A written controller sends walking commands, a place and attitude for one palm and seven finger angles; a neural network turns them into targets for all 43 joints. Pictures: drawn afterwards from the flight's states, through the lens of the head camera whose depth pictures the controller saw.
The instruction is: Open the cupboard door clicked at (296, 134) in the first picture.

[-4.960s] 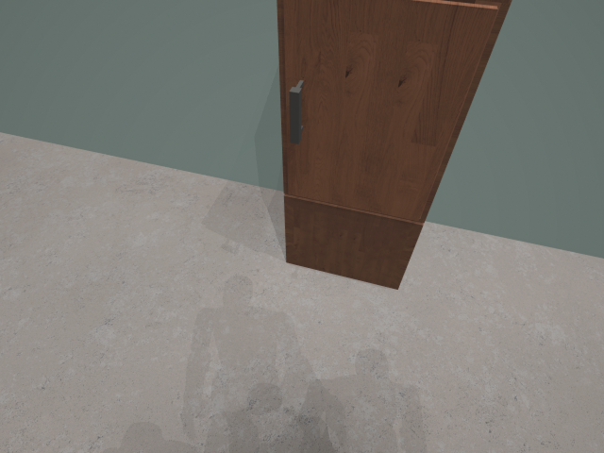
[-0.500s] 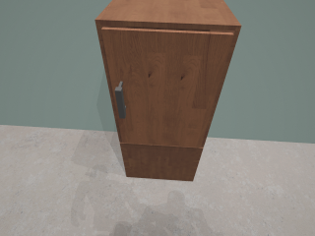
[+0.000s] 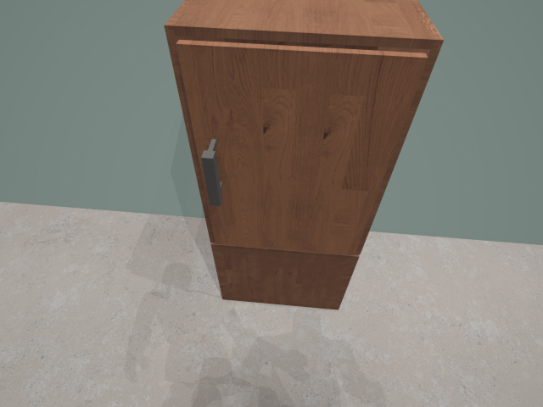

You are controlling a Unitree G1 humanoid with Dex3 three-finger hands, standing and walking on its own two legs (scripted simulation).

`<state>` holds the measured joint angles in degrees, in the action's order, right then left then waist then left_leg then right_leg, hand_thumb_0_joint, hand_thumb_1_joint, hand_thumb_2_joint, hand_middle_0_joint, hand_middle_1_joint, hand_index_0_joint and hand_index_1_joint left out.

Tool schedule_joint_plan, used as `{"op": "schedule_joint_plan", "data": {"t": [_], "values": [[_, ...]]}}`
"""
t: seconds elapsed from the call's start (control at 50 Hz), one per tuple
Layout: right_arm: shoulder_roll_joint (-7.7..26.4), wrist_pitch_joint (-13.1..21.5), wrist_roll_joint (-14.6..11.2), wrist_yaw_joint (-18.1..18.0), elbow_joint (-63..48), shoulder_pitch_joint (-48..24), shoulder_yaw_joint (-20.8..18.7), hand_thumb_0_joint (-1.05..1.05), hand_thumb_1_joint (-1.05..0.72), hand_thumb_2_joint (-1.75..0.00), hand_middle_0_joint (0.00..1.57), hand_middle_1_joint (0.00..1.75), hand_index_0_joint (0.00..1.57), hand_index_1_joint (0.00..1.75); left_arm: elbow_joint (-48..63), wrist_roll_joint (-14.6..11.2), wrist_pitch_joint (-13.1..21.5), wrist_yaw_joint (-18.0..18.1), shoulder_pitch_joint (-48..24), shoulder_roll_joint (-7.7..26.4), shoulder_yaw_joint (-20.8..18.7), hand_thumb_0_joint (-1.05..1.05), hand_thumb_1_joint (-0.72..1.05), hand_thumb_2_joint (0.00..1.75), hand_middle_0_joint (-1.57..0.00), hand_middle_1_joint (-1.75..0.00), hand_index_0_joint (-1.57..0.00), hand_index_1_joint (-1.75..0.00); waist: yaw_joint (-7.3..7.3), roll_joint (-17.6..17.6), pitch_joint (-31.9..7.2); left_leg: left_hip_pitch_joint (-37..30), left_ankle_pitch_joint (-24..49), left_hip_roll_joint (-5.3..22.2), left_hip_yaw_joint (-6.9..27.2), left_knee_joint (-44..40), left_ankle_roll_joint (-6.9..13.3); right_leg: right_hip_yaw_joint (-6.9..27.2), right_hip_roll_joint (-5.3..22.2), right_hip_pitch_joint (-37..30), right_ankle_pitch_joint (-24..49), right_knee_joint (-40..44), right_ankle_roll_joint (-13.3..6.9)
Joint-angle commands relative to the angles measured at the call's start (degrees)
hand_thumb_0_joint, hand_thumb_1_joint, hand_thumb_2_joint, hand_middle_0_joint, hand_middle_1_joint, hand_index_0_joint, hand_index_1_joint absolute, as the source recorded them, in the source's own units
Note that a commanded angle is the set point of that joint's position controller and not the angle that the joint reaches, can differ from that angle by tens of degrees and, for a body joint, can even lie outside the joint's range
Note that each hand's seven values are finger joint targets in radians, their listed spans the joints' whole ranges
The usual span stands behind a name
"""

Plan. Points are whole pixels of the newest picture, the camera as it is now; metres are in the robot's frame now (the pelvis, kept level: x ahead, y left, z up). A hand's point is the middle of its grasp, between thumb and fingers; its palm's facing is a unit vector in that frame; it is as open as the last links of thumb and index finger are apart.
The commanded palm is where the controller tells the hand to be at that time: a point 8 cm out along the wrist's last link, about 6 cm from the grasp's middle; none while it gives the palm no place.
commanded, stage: look again from close up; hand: left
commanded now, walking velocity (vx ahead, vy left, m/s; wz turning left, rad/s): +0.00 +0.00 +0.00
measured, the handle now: (214, 173) +0.59 +0.17 -0.03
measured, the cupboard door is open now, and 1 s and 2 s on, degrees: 0 0 0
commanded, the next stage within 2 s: come to a stop and stand still in 0.08 s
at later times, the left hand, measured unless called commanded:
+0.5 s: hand out of the picture +0.12 +0.23 -0.16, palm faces -0.03 -0.95 -0.31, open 7.4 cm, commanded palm none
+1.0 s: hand out of the picture +0.09 +0.22 -0.16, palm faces -0.04 -0.94 -0.33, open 7.4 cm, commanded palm none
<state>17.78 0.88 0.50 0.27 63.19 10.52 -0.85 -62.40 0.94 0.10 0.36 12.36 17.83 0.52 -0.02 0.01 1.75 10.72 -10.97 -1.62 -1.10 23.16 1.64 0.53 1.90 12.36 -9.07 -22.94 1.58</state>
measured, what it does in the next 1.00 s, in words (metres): stands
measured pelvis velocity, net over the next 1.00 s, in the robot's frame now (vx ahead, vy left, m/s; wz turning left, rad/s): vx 0.03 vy -0.01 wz -0.01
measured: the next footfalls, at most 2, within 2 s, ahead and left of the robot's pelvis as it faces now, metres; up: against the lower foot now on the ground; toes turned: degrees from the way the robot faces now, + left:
none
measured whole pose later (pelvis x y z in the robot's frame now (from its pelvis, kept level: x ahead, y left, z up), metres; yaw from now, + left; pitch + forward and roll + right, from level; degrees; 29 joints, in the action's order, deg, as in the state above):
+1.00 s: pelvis +0.03 -0.01 +0.00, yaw -1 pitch -2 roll +0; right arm 17.2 0.7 0.7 -0.8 57.1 10.2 0.1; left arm -60.2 0.5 0.4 1.4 10.4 16.0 1.3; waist 0.5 -1.6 2.5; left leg 9.0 -15.4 -1.2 -1.5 26.6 1.1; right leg 0.9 1.5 11.6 -14.1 -27.9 1.1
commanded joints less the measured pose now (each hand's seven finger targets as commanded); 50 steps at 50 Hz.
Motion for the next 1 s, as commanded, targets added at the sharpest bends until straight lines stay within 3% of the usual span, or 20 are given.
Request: {"op": "schedule_joint_plan", "data": {"t": [0.0, 0.16, 0.22, 0.26, 0.78, 0.8, 0.82, 0.84, 0.88, 0.9, 0.92, 0.98], "values": [[11.3, 1.3, -0.1, -0.7, -2.9, -3.0, -2.1, 0.0, -0.9, -0.9, 0.2, 0.3, 0.2, 0.3, 3.2, -0.1, 1.7, 0.9, -2.4, 10.3, -2.1, 0.0, 0.9, 0.9, -0.2, -0.3, -0.2, -0.3, 0.3, 0.2, -3.1, -0.4, 3.6, 8.4, 7.2, -6.0, 0.4, 4.6, 5.1, -3.0, 2.8, 3.7, -2.7], [11.3, 1.1, 0.0, -0.7, -2.8, -4.8, -1.8, 0.0, -0.9, -0.9, 0.2, 0.3, 0.2, 0.3, 3.2, 0.0, 1.6, 0.7, -3.7, 10.8, -2.1, 0.0, 0.9, 0.9, -0.2, -0.3, -0.2, -0.3, 0.29, 0.5, -3.2, -1.5, 4.9, 8.2, 6.5, -6.0, 0.1, 4.9, 5.2, -3.9, 4.0, 4.5, -2.7], [11.9, 1.3, 0.0, -0.8, -3.1, -5.6, -2.0, 0.0, -0.9, -0.9, 0.2, 0.3, 0.2, 0.3, 3.4, 0.0, 1.8, 0.8, -4.4, 11.6, -2.4, 0.0, 0.9, 0.9, -0.2, -0.3, -0.2, -0.3, 0.09, 0.5, -4.5, -2.8, 9.6, 8.2, 6.4, -5.2, 0.2, 4.8, 5.6, -5.2, 8.8, 3.9, -3.0], [10.5, 1.2, 0.1, -0.8, -3.0, -5.3, -1.6, 0.0, -0.9, -0.9, 0.2, 0.3, 0.2, 0.3, 3.4, -0.1, 1.7, 0.9, -4.2, 10.4, -2.1, 0.0, 0.9, 0.9, -0.2, -0.3, -0.2, -0.3, 0.12, 0.2, -5.5, -3.5, 12.8, 8.3, 5.8, -4.5, -0.1, 4.6, 6.0, -6.0, 11.9, 3.3, -2.8], [12.7, 1.3, 0.1, -1.0, -2.2, -6.2, -1.5, 0.0, -0.9, -0.9, 0.2, 0.3, 0.2, 0.3, 3.2, -0.2, 1.7, 0.6, -6.3, 12.2, -2.4, 0.0, 0.9, 0.9, -0.2, -0.3, -0.2, -0.3, 0.04, 0.6, -3.7, -4.7, 9.7, 8.8, 6.1, -7.4, -0.2, 4.5, 5.5, -6.9, 8.7, 6.0, -2.8], [6.6, 1.9, -0.7, -0.8, -5.4, -3.3, -0.8, 0.0, -0.9, -0.9, 0.2, 0.3, 0.2, 0.3, 2.5, 0.0, 2.7, 3.1, 0.8, 5.2, -1.6, 0.0, 0.9, 0.9, -0.2, -0.3, -0.2, -0.3, 0.06, -2.9, -5.1, -3.8, 12.9, 9.4, 0.9, 2.7, -1.5, 4.8, 7.2, -6.0, 20.3, 0.5, -1.4], [7.8, 1.5, -0.4, -0.7, -7.0, -4.2, -1.0, 0.0, -0.9, -0.9, 0.2, 0.3, 0.2, 0.3, 3.0, -0.3, 3.3, 2.5, -1.9, 9.7, -1.7, 0.0, 0.9, 0.9, -0.2, -0.3, -0.2, -0.3, 0.74, -5.8, -1.2, -1.5, 12.0, 7.4, 2.5, 0.5, -1.9, 3.7, 7.5, -3.0, 19.8, -1.2, -3.2], [7.2, 1.5, 0.4, -0.8, -7.5, -0.4, -1.1, 0.0, -0.9, -0.9, 0.2, 0.3, 0.2, 0.3, 4.9, -0.3, 2.9, 2.4, -1.9, 9.3, -1.7, 0.0, 0.9, 0.9, -0.2, -0.3, -0.2, -0.3, 1.25, -7.7, -5.7, -2.7, 18.3, 8.1, 4.0, 0.3, -1.6, 4.3, 6.0, -4.3, 17.4, -4.6, -4.1], [7.1, 1.2, 0.4, -1.3, -9.1, -0.6, -0.8, 0.0, -0.9, -0.9, 0.2, 0.3, 0.2, 0.3, 5.4, -0.5, 2.1, 2.1, -1.3, 7.5, -1.4, 0.0, 0.9, 0.9, -0.2, -0.3, -0.2, -0.3, 0.4, -4.3, -8.9, -4.9, 24.1, 9.2, 4.7, 1.8, -0.6, 2.5, 4.2, -5.0, 12.2, -4.8, -3.7], [7.1, 0.9, 0.3, -1.4, -9.7, -1.0, -0.8, 0.0, -0.9, -0.9, 0.2, 0.3, 0.2, 0.3, 5.5, -0.6, 1.8, 1.9, -1.7, 7.3, -1.3, 0.0, 0.9, 0.9, -0.2, -0.3, -0.2, -0.3, 0.38, -1.6, -7.6, -4.0, 20.3, 9.1, 5.1, 1.2, -0.3, 2.5, 4.1, -4.3, 9.4, -3.7, -3.5], [6.6, 0.9, 0.4, -1.3, -10.0, -0.3, -0.7, 0.0, -0.9, -0.9, 0.2, 0.3, 0.2, 0.3, 5.6, -0.4, 1.6, 1.8, -1.9, 6.9, -1.4, 0.0, 0.9, 0.9, -0.2, -0.3, -0.2, -0.3, 0.42, -0.8, -6.7, -3.0, 18.9, 9.0, 5.3, 0.8, -0.2, 2.4, 3.8, -4.2, 8.0, -3.9, -3.6], [7.0, 0.6, 0.3, -1.2, -10.3, -1.1, -0.8, 0.0, -0.9, -0.9, 0.2, 0.3, 0.2, 0.3, 5.9, -0.4, 1.2, 1.3, -3.0, 7.1, -1.5, 0.0, 0.9, 0.9, -0.2, -0.3, -0.2, -0.3, 0.43, 1.3, -0.7, 1.0, 4.9, 7.5, 5.7, -2.0, 0.0, 4.1, 3.9, -1.1, 0.0, -1.1, -3.4]]}}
